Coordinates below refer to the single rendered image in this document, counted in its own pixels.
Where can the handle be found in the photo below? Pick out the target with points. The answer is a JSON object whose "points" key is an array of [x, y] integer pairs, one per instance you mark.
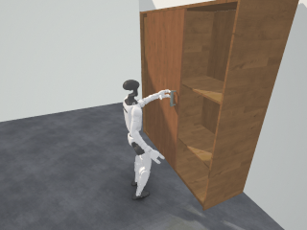
{"points": [[142, 77], [172, 98]]}

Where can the robot right hand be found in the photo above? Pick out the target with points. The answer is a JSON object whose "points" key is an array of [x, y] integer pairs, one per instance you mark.
{"points": [[154, 154]]}

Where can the left robot foot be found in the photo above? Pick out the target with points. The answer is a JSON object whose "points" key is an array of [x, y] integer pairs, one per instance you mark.
{"points": [[133, 183]]}

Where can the right robot forearm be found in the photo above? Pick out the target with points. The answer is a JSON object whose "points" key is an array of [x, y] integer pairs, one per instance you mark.
{"points": [[141, 143]]}

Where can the robot left upper arm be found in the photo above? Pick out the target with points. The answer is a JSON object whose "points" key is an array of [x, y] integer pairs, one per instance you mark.
{"points": [[141, 102]]}

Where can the wardrobe door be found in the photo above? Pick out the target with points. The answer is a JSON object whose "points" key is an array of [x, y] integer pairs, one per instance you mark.
{"points": [[166, 41], [146, 77]]}

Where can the left robot forearm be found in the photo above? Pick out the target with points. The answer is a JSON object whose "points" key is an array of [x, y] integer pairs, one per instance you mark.
{"points": [[150, 98]]}

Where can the robot left hand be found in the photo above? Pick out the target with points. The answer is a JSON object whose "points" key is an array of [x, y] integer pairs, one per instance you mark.
{"points": [[161, 94]]}

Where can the humanoid robot torso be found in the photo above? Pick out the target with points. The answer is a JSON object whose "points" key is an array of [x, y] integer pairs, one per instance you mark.
{"points": [[128, 117]]}

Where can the robot right upper arm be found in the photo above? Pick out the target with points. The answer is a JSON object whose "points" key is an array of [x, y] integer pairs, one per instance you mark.
{"points": [[136, 114]]}

